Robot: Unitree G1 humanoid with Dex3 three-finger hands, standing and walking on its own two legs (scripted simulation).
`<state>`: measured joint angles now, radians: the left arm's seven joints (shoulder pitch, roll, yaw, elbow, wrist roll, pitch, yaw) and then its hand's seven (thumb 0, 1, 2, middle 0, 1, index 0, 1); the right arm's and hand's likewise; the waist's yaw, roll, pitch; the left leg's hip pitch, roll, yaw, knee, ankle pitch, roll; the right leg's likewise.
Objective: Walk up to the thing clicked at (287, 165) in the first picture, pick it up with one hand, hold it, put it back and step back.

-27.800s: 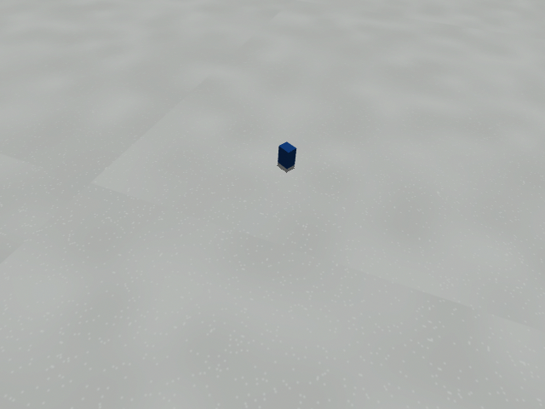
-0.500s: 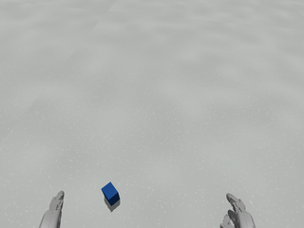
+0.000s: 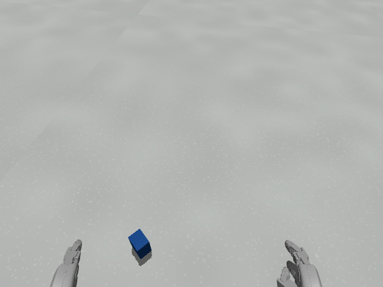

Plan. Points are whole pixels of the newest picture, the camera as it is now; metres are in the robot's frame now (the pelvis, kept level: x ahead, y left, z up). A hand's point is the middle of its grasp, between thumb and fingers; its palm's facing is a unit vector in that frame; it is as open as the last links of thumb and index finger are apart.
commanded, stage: home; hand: left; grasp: from the side
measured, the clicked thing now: (140, 244) +0.45 +0.21 -0.66
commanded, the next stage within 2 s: stand in 0.52 s
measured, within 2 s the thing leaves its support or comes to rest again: neither
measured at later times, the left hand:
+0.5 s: hand (95, 283) +0.17 +0.19 -0.06, palm faces +0.10 -0.96 -0.28, open 17.4 cm
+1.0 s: hand (96, 285) +0.17 +0.19 -0.07, palm faces +0.02 -0.95 -0.31, open 10.8 cm
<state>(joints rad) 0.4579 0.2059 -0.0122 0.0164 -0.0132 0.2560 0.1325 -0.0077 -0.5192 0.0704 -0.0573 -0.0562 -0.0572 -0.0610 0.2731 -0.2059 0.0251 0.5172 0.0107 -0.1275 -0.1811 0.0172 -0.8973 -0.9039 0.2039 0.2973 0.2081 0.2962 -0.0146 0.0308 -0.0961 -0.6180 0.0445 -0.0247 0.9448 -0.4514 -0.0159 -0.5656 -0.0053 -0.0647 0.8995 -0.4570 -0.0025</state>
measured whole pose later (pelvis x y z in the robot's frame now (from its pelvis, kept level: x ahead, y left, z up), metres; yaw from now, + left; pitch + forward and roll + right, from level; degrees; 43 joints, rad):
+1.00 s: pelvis +0.00 +0.00 +0.01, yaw +0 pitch +5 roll -1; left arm 0.35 0.24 -0.02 0.22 0.05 0.15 0.08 0.00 0.32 0.74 -0.20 -0.28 -0.19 -0.28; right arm 0.22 -0.22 0.02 0.63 -0.07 -0.10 -0.12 0.01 -0.90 -0.90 0.20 0.30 0.21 0.30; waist 0.01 0.01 -0.04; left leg -0.54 0.03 -0.01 0.90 -0.44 -0.01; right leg -0.50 -0.02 -0.05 0.88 -0.46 0.00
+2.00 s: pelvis -0.01 +0.01 +0.06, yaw -1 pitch -4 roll +0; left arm 0.14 0.33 0.00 1.16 0.02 -0.01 0.01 0.01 0.90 0.90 -0.20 -0.30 -0.20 -0.30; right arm 0.14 -0.32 -0.02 1.16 -0.03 -0.01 -0.01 0.01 -0.90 -0.90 0.20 0.30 0.21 0.29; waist 0.01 0.00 0.05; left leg -0.12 0.00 0.03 0.34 -0.15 0.00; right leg -0.11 -0.03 -0.03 0.35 -0.18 0.02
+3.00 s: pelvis +0.01 +0.01 +0.06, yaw -1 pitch -2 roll +0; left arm 0.10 0.33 0.00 1.16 0.01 -0.02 0.00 0.01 0.90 0.90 -0.20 -0.30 -0.20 -0.30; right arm 0.10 -0.33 -0.01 1.16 -0.02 -0.01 0.00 0.01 -0.90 -0.90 0.20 0.30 0.21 0.29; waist 0.00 0.00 0.04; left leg -0.10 0.01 0.03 0.30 -0.16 0.00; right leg -0.08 -0.02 -0.02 0.30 -0.18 0.02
